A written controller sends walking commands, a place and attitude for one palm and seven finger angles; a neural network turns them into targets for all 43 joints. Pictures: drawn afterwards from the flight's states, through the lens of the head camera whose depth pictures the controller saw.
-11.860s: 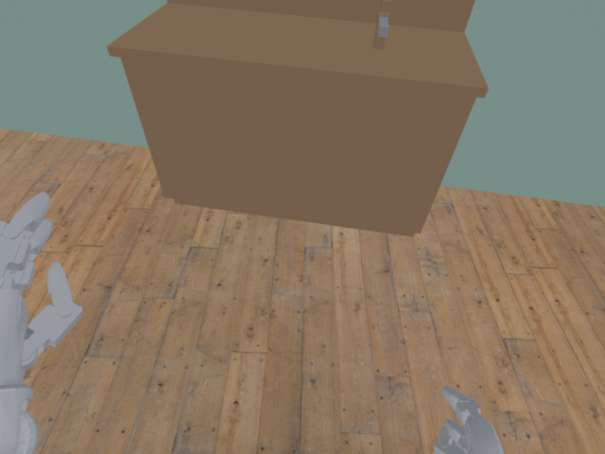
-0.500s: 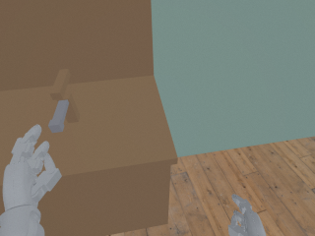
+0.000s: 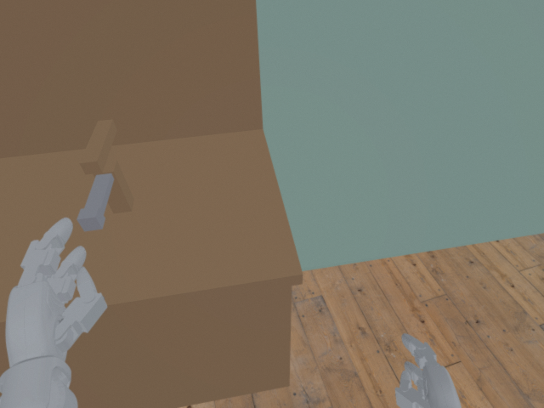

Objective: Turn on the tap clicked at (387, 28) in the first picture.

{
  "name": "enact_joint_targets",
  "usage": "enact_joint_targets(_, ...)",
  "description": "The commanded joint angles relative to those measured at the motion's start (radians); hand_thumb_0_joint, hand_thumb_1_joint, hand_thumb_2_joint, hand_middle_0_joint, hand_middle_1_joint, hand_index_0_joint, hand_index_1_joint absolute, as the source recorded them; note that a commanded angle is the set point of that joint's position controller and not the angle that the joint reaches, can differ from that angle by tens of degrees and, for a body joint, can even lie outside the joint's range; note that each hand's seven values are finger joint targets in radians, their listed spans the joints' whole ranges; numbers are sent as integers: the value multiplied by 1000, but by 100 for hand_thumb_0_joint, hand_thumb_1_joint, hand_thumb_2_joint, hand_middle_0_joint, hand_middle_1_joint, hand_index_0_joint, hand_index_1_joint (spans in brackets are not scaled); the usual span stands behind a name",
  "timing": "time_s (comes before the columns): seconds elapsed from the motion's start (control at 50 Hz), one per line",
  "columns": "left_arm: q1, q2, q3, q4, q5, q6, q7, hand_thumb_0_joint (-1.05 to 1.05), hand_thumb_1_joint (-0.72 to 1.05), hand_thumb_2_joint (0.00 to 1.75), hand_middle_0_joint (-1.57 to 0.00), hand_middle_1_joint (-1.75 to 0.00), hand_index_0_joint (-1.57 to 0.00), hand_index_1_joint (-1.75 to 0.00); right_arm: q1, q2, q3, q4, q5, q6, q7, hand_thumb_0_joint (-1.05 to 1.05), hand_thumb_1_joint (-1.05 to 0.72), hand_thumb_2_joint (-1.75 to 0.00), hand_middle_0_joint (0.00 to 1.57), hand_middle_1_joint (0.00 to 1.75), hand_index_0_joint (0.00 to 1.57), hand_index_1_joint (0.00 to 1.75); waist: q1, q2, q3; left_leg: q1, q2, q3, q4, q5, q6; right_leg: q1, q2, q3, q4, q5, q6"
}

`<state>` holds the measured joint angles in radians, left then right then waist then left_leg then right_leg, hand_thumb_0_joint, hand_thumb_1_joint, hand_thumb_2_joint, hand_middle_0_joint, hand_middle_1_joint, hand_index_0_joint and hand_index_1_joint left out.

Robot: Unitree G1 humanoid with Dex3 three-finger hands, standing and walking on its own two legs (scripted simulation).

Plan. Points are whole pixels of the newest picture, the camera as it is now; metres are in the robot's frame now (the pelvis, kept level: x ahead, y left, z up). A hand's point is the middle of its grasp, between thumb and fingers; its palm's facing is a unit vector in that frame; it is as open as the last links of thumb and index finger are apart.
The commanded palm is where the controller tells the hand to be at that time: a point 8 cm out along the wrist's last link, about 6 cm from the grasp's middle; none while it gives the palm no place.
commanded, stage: reach beside the lever's end, fingers flat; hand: left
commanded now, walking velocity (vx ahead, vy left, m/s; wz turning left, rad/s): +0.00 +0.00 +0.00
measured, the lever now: (91, 219) +0.34 +0.35 +0.10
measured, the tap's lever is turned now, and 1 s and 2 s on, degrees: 0 0 0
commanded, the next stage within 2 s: none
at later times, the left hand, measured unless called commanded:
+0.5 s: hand (88, 293) +0.20 +0.26 +0.13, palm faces +0.51 -0.85 -0.12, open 7.5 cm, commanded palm +0.15 +0.30 +0.14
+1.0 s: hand (77, 277) +0.23 +0.30 +0.12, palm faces +0.55 -0.83 -0.10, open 7.6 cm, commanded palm +0.18 +0.34 +0.12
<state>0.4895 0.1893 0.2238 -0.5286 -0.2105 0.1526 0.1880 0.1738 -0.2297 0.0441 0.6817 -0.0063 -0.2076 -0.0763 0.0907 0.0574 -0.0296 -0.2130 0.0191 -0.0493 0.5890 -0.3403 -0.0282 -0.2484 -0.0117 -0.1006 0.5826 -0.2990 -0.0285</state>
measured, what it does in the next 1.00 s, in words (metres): stands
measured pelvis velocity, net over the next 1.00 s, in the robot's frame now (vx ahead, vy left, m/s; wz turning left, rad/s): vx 0.00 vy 0.01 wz -0.01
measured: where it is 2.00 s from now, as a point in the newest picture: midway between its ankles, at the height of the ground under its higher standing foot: outside the picture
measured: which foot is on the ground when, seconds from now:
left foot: down 0.00-1.00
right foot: down 0.00-1.00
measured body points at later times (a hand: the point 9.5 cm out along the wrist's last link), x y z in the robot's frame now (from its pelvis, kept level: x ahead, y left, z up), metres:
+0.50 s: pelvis +0.00 +0.01 +0.00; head -0.01 -0.01 +0.45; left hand +0.17 +0.30 +0.14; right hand +0.20 -0.21 -0.08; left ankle -0.01 +0.14 -0.73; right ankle +0.01 -0.10 -0.73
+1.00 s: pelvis +0.00 +0.01 +0.00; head -0.01 +0.00 +0.45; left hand +0.19 +0.34 +0.12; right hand +0.18 -0.22 -0.09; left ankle -0.01 +0.14 -0.73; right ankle +0.01 -0.10 -0.73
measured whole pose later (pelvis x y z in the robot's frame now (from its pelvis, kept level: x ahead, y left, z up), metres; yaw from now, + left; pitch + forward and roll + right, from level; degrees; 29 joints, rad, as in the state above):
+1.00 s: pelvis +0.00 +0.01 +0.00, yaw -1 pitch +1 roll +0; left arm 0.25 0.25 0.39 -0.14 -0.24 0.02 0.12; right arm 0.17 -0.23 0.03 0.73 0.01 -0.21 -0.10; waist 0.07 0.04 -0.03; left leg -0.29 0.01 -0.03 0.62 -0.34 -0.02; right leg -0.33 -0.02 -0.08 0.60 -0.29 -0.02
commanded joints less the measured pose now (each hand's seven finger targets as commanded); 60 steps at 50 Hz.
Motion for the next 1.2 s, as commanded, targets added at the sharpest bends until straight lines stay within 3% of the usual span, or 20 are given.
enact_joint_targets(0.0,-92,140,110,-198,-4,-78,-4,0,90,90,-20,-30,-20,-30,-145,-99,-44,-172,6,-58,-13,0,-90,-90,20,30,20,30,1,-56,-65,-65,-44,32,-81,188,48,69,-2,51,-111,160,17)
enact_joint_targets(0.02,-84,163,141,-191,-3,-80,-3,0,90,90,-20,-30,-20,-30,-143,-98,-47,-166,6,-57,-14,0,-90,-90,20,30,20,30,7,-43,-69,-61,-42,35,-84,194,46,77,1,49,-114,164,14)
enact_joint_targets(0.08,-95,135,111,-189,-10,-97,-16,0,90,90,-20,-30,-20,-30,-140,-99,-47,-170,7,-62,-14,0,-90,-90,20,30,20,30,-2,-37,-72,-57,-44,35,-78,208,45,65,-1,47,-100,185,15)
enact_joint_targets(0.1,-88,155,136,-174,-15,-101,-17,0,90,90,-20,-30,-20,-30,-133,-101,-50,-168,8,-62,-14,0,-90,-90,20,30,20,30,1,-40,-73,-63,-42,33,-79,204,43,64,0,45,-98,181,15)
enact_joint_targets(0.14,-120,146,118,-179,-10,-112,-22,0,90,90,-20,-30,-20,-30,-136,-101,-48,-165,10,-64,-16,0,-90,-90,20,30,20,30,-6,-2,-60,-61,-42,33,-82,194,41,50,-1,45,-100,161,11)
enact_joint_targets(0.18,-126,146,121,-160,-14,-122,-24,0,90,90,-20,-30,-20,-30,-131,-105,-49,-163,7,-69,-18,0,-90,-90,20,30,20,30,-10,-44,-65,-63,-43,28,-77,189,44,44,1,43,-97,159,14)
enact_joint_targets(0.24,-155,163,141,-124,-14,-126,-29,0,90,90,-20,-30,-20,-30,-130,-107,-50,-155,10,-67,-22,0,-90,-90,20,30,20,30,-12,-49,-58,-74,-41,24,-83,184,39,42,1,42,-96,150,12)
enact_joint_targets(0.34,-149,158,141,-108,-11,-136,-30,0,90,90,-20,-30,-20,-30,-128,-102,-51,-155,10,-66,-18,0,-90,-90,20,30,20,30,-5,14,-84,-65,-42,27,-85,222,29,56,0,37,-81,186,5)
enact_joint_targets(0.38,-143,163,148,-91,-16,-141,-32,0,90,90,-20,-29,-20,-29,-124,-107,-54,-154,10,-66,-18,0,-90,-90,20,30,20,30,-4,-21,-94,-69,-42,25,-80,223,32,54,2,38,-77,192,7)
enact_joint_targets(0.46,-181,159,142,-77,-14,-150,-29,0,90,90,-19,-28,-19,-28,-127,-107,-54,-154,12,-63,-20,0,-90,-90,20,30,20,30,-11,-22,-80,-76,-40,23,-84,199,29,36,4,36,-79,157,7)
enact_joint_targets(0.5,-194,178,167,-55,-15,-152,-23,0,90,90,-19,-28,-19,-28,-129,-110,-57,-152,9,-63,-22,0,-90,-90,20,30,20,30,-10,-41,-81,-82,-40,23,-83,184,31,32,5,38,-82,139,8)
enact_joint_targets(0.72,-287,224,215,37,-20,-176,-44,0,90,90,-18,-25,-18,-25,-135,-113,-58,-128,14,-57,-31,0,-90,-90,20,30,20,30,-16,5,-99,-90,-42,27,-85,171,29,33,4,47,-86,127,3)
enact_joint_targets(0.86,-375,242,237,136,-30,-194,-61,0,90,90,-18,-23,-18,-23,-132,-119,-61,-118,20,-60,-35,0,-90,-90,20,30,20,30,-26,-15,-108,-103,-44,27,-84,141,33,19,4,53,-88,99,6)
enact_joint_targets(0.92,-389,270,266,160,-28,-206,-69,0,90,90,-18,-22,-18,-22,-127,-121,-65,-113,19,-61,-35,0,-90,-90,20,30,20,30,-21,5,-124,-102,-43,29,-81,166,29,30,4,53,-81,130,3)
enact_joint_targets(0.98,-417,279,275,213,-36,-211,-87,0,90,90,-17,-22,-17,-22,-123,-126,-67,-112,22,-58,-35,0,-90,-90,20,30,20,30,-28,-19,-124,-115,-43,34,-73,170,34,26,4,54,-75,145,6)
enact_joint_targets(1.02,-442,310,302,215,-34,-223,-90,0,90,90,-17,-21,-17,-21,-121,-125,-69,-107,24,-58,-36,0,-90,-90,20,30,20,30,-24,18,-139,-109,-42,36,-74,173,32,33,4,58,-78,143,4)
enact_joint_targets(1.04,-434,292,290,229,-35,-228,-94,0,90,90,-17,-21,-17,-21,-118,-124,-69,-111,22,-62,-34,0,-90,-90,20,30,20,30,-26,20,-143,-104,-43,36,-72,187,31,32,2,56,-72,160,4)
enact_joint_targets(1.1,-447,321,318,290,-42,-233,-107,0,90,90,-17,-20,-17,-20,-107,-132,-72,-107,26,-59,-35,0,-90,-90,20,30,20,30,-28,-14,-134,-128,-41,35,-66,179,34,23,5,55,-66,159,6)
enact_joint_targets(1.14,-481,330,322,301,-40,-243,-114,0,90,90,-17,-20,-17,-20,-108,-132,-73,-103,27,-59,-37,0,-90,-90,20,30,20,30,-31,15,-139,-121,-42,37,-65,178,34,19,4,58,-67,156,4)
enact_joint_targets(1.18,-516,327,315,330,-43,-249,-122,0,90,90,-16,-19,-16,-19,-101,-136,-74,-102,26,-62,-39,0,-90,-90,20,30,20,30,-39,-3,-139,-122,-42,35,-60,180,35,8,6,56,-61,163,6)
